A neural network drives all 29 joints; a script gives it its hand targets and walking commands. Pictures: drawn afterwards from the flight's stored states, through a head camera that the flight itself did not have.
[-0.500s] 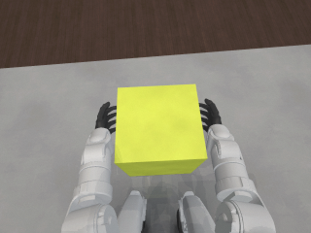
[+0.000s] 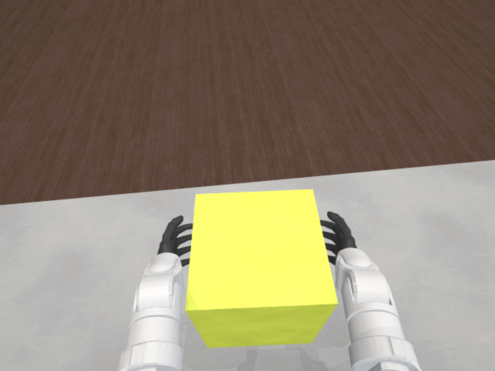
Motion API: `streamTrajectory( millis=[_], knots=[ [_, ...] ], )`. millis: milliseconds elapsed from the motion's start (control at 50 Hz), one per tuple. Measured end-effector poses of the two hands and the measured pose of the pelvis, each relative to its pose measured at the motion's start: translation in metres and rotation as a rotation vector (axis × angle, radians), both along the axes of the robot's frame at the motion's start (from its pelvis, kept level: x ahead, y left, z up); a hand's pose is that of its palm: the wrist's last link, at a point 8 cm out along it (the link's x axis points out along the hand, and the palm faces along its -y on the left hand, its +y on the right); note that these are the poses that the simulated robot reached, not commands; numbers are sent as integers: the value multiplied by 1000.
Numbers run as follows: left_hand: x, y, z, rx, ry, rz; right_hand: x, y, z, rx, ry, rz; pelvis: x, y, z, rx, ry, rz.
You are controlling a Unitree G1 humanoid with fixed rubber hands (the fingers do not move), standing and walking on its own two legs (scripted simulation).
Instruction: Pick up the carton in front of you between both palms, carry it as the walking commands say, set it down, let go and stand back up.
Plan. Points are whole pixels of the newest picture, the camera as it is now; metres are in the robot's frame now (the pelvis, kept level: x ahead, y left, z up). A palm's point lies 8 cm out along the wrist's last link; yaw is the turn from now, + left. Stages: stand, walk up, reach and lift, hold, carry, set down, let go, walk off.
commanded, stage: reach and lift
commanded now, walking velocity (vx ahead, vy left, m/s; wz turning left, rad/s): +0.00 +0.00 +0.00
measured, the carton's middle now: (257, 273) +0.30 +0.00 -0.06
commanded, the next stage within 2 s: hold in 1.00 s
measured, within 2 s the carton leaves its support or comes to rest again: neither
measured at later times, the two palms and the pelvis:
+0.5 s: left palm (167, 255) +0.29 +0.15 +0.04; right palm (347, 251) +0.29 -0.15 +0.04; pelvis -0.01 +0.00 +0.01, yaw +0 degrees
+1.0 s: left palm (166, 251) +0.29 +0.15 +0.05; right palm (349, 246) +0.29 -0.15 +0.05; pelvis +0.01 +0.00 +0.01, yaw +0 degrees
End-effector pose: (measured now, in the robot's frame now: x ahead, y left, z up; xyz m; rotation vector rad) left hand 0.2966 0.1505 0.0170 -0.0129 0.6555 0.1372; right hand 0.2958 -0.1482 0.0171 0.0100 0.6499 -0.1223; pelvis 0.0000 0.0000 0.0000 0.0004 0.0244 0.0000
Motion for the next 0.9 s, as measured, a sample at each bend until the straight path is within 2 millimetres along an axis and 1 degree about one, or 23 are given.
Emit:
streamTrajectory(
  millis=[60,100,240,360,660,900],
  knots=[
    [-2,-1,10,7,2,-11,-4,-1,10,-5,3,-1,-2,1,3,0,-43,-1],
    [-4,-2,12,9,11,-16,-6,-2,13,-5,12,-2,-4,1,4,0,-65,-2],
    [-9,0,12,7,31,-10,-10,0,12,-2,32,-2,-13,2,4,0,-100,-3],
    [-7,2,15,5,19,-7,-8,1,15,-1,20,-2,-15,2,4,-1,-104,-1],
    [1,0,22,28,18,-27,-1,-1,23,-24,19,11,0,2,10,-1,-109,-4],
    [0,0,27,41,24,-31,0,-1,27,-37,25,24,8,0,12,0,-119,-2]
  ],
)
